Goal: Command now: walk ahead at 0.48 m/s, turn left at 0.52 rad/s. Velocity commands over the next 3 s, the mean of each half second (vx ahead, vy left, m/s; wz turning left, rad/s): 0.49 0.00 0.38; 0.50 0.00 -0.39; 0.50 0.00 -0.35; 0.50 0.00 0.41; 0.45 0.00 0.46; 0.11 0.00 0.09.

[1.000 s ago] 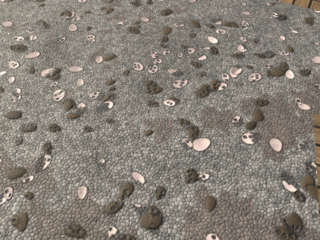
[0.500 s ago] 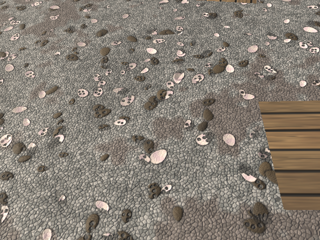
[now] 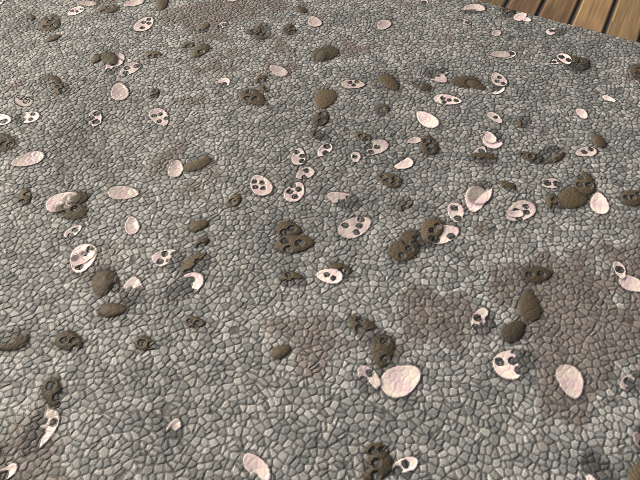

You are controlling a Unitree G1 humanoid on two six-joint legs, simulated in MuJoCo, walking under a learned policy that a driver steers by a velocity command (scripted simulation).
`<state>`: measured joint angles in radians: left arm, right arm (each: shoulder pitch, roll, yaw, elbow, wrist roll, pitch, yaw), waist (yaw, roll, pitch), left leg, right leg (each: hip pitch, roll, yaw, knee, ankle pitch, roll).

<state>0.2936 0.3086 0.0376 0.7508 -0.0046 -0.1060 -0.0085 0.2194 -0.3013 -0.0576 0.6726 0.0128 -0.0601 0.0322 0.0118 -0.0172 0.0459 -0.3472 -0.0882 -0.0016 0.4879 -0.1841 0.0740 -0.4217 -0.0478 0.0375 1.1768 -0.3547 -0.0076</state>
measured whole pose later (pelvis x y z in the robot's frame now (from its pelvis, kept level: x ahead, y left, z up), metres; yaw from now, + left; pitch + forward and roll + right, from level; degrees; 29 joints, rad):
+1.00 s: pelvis +0.54 +0.04 +0.01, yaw -4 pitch +1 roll +2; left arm 0.26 0.33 0.07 0.70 -0.03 -0.02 0.00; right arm 0.28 -0.27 -0.06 0.76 -0.01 -0.09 0.01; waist -0.03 -0.05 0.01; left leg -0.15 -0.02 0.08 0.33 -0.20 0.02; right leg -0.60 -0.07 0.06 1.07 -0.27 0.02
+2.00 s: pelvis +1.09 -0.05 +0.00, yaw +2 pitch +1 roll +0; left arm 0.20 0.30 0.05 0.74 0.00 -0.11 0.00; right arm 0.26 -0.30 -0.07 0.71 0.01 -0.05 0.03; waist -0.01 -0.02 0.06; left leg -0.32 -0.10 -0.02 0.47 -0.17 0.09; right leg -0.47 -0.06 0.06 1.16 -0.36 0.00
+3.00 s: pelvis +1.46 -0.02 +0.00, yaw +17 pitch +0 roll +0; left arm 0.19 0.26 0.01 0.91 0.01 0.00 0.01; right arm 0.11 -0.23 -0.04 0.73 -0.01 0.00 0.00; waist 0.02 -0.01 0.02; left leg -0.32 -0.03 -0.02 0.55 -0.23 0.02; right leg -0.11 -0.02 -0.01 0.49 -0.38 0.02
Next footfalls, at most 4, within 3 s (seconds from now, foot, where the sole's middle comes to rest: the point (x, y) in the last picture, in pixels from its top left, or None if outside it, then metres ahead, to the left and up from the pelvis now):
0.32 right None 0.39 -0.12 -0.77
0.78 left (266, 418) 0.57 0.15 -0.77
1.28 right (398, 314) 0.83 -0.15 -0.77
1.84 left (329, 205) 1.17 0.02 -0.77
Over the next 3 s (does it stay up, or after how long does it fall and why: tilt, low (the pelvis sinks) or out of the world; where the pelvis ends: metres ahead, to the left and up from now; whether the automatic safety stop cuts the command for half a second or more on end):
stays up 1.46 -0.02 0.00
